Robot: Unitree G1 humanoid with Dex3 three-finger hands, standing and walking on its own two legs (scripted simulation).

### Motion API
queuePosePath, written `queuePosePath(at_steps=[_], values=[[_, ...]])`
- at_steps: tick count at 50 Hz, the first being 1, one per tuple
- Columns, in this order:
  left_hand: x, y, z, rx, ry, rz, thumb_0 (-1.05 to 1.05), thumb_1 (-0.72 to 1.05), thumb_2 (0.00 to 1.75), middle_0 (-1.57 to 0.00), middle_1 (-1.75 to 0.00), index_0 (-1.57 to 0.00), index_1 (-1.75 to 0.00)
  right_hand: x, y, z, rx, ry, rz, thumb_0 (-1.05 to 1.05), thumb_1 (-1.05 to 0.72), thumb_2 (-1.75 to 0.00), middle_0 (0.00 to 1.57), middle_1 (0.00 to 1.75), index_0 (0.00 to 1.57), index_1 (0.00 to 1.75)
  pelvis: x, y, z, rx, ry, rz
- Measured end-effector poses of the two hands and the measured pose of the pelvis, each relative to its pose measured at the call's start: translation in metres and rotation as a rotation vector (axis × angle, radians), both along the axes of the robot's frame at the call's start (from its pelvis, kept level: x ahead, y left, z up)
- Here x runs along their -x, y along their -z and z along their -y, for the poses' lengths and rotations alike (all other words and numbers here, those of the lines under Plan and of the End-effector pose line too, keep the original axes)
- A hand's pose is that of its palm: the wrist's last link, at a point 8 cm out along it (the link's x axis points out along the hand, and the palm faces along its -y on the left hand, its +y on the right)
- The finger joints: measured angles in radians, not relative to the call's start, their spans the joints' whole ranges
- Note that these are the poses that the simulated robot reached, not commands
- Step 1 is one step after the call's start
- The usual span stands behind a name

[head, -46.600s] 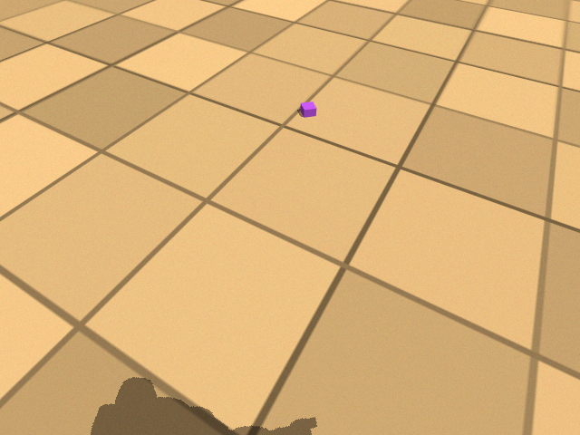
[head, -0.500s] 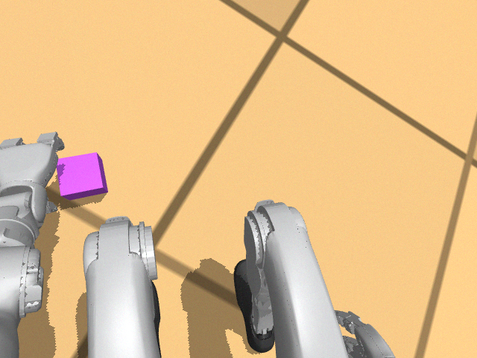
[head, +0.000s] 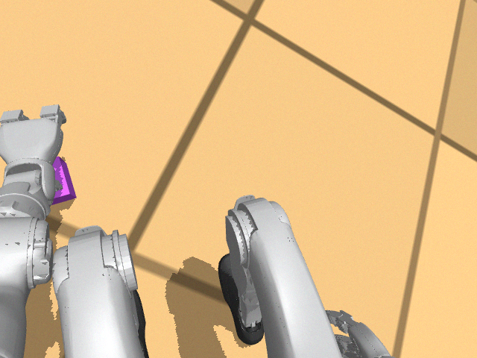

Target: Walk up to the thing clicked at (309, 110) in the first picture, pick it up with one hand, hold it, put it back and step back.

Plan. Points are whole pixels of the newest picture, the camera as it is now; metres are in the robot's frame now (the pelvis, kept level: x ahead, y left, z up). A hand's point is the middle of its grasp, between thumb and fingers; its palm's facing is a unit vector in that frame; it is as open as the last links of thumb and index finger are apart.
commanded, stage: close in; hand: left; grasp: from above
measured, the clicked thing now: (46, 183) +0.44 +0.28 -0.29
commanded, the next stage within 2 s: rest palm in 0.26 s
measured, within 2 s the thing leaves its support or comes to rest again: neither
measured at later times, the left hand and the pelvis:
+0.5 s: hand (38, 187) +0.42 +0.27 -0.22, palm faces -0.47 -0.13 -0.88, open 13.7 cm; pelvis +0.00 +0.00 -0.01, yaw -1 degrees
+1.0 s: hand (39, 186) +0.43 +0.28 -0.26, palm faces -0.48 -0.17 -0.86, open 14.1 cm; pelvis +0.00 +0.01 -0.02, yaw -4 degrees
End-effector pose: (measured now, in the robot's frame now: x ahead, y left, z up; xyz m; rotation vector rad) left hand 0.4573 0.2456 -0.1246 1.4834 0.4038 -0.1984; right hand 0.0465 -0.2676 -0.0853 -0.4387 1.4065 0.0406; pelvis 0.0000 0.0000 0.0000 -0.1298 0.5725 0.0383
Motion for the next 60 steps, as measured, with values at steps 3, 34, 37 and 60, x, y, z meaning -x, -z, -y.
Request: queuePosePath(at_steps=[3, 34, 37, 60], values=[[-0.003, -0.002, 0.002, -0.019, -0.032, -0.004, 0.00, -0.34, 0.84, -0.28, -0.81, -0.27, -0.82, 0.008, 0.003, -0.001, -0.028, 0.017, -0.020, 0.00, -0.91, -0.89, 0.20, 0.30, 0.20, 0.30, -0.001, -0.001, 0.001, -0.004, 0.007, -0.005], [0.022, 0.058, -0.014, 0.022, -0.001, -0.043, 0.00, -0.46, 0.94, -0.16, -0.89, -0.14, -0.90, -0.011, -0.002, -0.006, -0.005, -0.125, -0.017, 0.00, -0.90, -0.90, 0.20, 0.30, 0.20, 0.30, -0.001, 0.016, -0.006, 0.038, 0.016, 0.048], [0.016, 0.062, -0.014, 0.015, -0.032, -0.037, 0.00, -0.46, 0.94, -0.15, -0.90, -0.13, -0.91, -0.005, 0.000, -0.009, -0.028, -0.138, -0.031, 0.00, -0.90, -0.90, 0.20, 0.30, 0.20, 0.30, -0.001, 0.018, -0.006, 0.040, 0.021, 0.054], [0.023, 0.082, -0.027, 0.070, -0.019, -0.085, 0.00, -0.49, 0.94, -0.11, -0.96, -0.10, -0.96, 0.025, -0.010, -0.027, -0.073, -0.163, -0.106, 0.00, -0.90, -0.90, 0.20, 0.30, 0.20, 0.30, -0.002, 0.020, -0.009, 0.080, 0.038, 0.100]])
